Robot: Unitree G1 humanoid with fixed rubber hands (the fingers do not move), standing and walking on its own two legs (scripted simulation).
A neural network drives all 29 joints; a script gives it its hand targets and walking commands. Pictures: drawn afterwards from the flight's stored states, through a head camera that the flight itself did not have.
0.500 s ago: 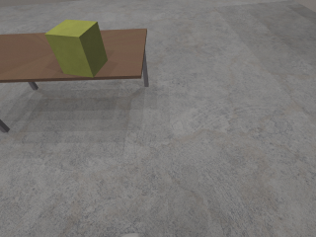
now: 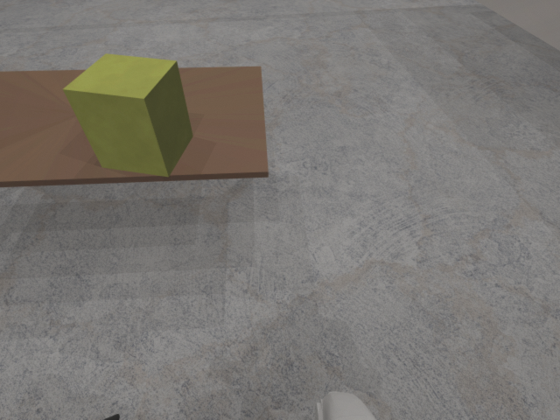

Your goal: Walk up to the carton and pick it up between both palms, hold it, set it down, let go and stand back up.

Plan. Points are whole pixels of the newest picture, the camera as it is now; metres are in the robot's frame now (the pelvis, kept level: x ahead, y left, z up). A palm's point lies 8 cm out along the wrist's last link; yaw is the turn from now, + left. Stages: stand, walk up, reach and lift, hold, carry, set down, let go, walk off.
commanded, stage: walk up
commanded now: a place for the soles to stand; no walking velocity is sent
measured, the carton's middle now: (137, 116) +0.92 +0.36 -0.08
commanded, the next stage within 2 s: none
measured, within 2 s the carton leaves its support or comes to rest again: neither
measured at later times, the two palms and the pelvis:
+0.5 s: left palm (55, 393) +0.20 +0.33 -0.08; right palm (401, 341) +0.26 -0.22 -0.12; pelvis +0.18 +0.05 +0.00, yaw -1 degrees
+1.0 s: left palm (39, 268) +0.43 +0.44 -0.09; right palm (318, 302) +0.34 -0.09 -0.12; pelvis +0.32 +0.19 -0.01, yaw -1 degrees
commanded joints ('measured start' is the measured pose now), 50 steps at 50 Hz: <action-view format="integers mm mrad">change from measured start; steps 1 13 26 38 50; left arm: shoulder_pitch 43 276 50 92 113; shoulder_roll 63 189 183 131 39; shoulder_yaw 28 86 54 40 36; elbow -62 -46 -24 -89 -80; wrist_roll -3 50 21 -13 -7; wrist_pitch -4 -28 -72 12 -29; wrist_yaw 1 53 52 42 41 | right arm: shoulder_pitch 27 102 -71 5 -89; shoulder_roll -129 -100 -29 -238 -164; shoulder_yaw -27 12 -15 -71 -11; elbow -66 -119 -159 -128 -127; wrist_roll -7 -14 1 27 -1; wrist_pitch -29 10 43 20 40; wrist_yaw -4 14 73 -5 9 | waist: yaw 13 181 71 -41 55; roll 71 -199 -176 201 116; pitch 46 -186 7 -56 -56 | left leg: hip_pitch -16 -378 -259 159 -138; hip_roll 282 62 156 365 242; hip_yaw -307 -31 -143 -510 -168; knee -343 459 320 -275 -75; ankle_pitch -97 -58 11 -153 58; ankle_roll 121 -89 -122 179 127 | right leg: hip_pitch -71 713 268 -151 298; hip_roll -37 -299 -197 3 47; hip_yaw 41 460 -7 89 -76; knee -168 -728 -790 212 -528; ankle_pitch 71 -92 342 -183 190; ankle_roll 15 -211 -200 -11 -8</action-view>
